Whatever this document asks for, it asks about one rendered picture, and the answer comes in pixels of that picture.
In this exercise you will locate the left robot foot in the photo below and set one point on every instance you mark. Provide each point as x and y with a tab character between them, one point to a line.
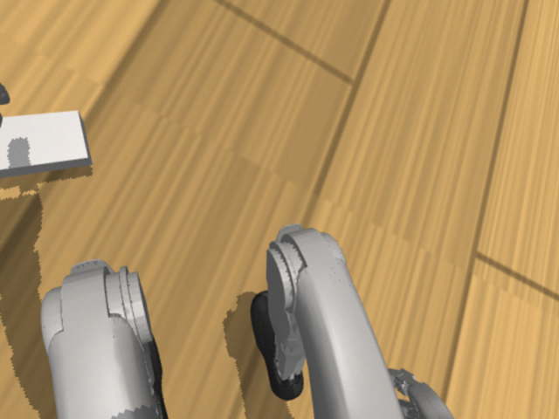
157	368

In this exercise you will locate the small box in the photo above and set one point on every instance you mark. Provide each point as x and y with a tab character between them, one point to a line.
42	142

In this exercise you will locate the right robot hand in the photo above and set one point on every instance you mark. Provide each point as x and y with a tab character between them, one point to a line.
424	402

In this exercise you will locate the right robot foot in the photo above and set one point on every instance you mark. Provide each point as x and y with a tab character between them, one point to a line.
265	339

